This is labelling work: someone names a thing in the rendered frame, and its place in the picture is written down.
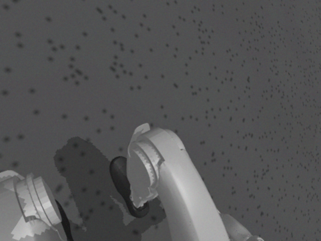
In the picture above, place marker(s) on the left robot foot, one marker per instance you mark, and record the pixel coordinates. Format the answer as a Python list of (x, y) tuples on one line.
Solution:
[(65, 222)]

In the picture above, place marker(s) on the right robot foot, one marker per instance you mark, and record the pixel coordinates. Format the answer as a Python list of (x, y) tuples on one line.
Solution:
[(118, 174)]

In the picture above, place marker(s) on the right robot hand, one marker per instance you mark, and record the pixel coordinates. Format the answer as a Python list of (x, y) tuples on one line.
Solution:
[(235, 230)]

